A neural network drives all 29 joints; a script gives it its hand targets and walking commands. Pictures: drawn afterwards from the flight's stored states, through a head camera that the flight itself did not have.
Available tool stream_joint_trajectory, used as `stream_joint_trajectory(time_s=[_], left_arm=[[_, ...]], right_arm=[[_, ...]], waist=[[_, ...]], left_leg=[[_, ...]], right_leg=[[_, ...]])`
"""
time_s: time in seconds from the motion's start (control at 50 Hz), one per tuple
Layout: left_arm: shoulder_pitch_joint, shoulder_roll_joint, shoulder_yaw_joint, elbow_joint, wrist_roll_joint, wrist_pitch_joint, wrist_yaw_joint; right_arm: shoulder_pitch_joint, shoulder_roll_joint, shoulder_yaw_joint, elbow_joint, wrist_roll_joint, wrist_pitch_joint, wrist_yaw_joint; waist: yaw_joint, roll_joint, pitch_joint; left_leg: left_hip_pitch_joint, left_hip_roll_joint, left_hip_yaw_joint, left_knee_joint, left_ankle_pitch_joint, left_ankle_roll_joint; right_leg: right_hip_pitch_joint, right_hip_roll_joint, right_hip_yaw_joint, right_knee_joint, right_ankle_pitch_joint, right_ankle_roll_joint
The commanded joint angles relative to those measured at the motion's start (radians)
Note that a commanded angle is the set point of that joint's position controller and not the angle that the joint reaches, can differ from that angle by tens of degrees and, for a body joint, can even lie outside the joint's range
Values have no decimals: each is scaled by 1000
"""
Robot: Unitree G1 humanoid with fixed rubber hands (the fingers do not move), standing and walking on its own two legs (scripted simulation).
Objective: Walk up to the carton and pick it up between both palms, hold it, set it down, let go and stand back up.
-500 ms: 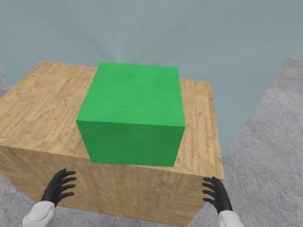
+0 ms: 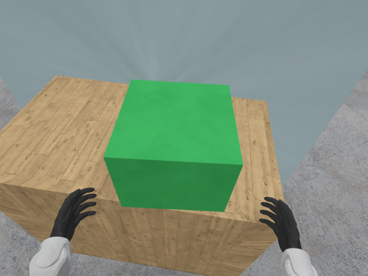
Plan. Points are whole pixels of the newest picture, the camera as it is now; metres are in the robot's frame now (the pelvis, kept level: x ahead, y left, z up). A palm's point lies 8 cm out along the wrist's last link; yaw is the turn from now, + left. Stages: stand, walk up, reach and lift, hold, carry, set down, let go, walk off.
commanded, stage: reach and lift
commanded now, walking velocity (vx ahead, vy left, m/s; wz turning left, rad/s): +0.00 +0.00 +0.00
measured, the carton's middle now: (176, 144) +0.44 +0.04 +0.01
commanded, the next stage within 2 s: none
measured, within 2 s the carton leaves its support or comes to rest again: neither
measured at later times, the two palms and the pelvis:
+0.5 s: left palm (70, 187) +0.27 +0.26 +0.05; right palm (286, 196) +0.28 -0.21 +0.04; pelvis -0.02 +0.00 +0.00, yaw +0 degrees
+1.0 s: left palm (70, 143) +0.34 +0.26 +0.12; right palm (289, 155) +0.35 -0.21 +0.10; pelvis -0.02 -0.01 +0.00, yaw +1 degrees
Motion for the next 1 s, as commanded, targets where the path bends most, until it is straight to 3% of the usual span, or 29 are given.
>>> stream_joint_trajectory(time_s=[0.0,0.18,0.3,0.46,0.6,0.98], left_arm=[[-132,138,53,-120,-7,-51,3],[-303,154,35,-87,-45,-71,12],[-443,179,34,-103,-62,41,27],[-578,190,94,-85,-30,199,10],[-747,221,110,-71,-39,277,9],[-1049,329,131,5,-52,406,-15]], right_arm=[[-131,-135,-31,-104,28,-52,2],[-308,-161,-31,-66,60,-45,1],[-453,-178,-40,-102,68,70,-12],[-565,-184,-42,-124,72,214,-42],[-697,-193,-69,-162,63,307,-55],[-1010,-262,-60,-85,118,432,-82]], waist=[[-1,54,-113],[-21,52,-136],[-23,39,-200],[-10,29,-207],[-11,29,-249],[-28,27,-416]], left_leg=[[55,-24,-38,-19,617,-79],[5,-20,-43,-25,516,-71],[2,-19,-37,-48,488,-60],[12,-27,-23,-69,466,-51],[-23,-31,-10,-85,399,-42],[-9,-36,-7,-47,526,-39]], right_leg=[[-30,43,20,-49,221,-66],[-36,35,24,-36,164,-65],[-14,32,26,-39,174,-54],[0,30,28,-65,154,-42],[6,29,25,-61,137,-31],[56,39,13,-42,313,-12]])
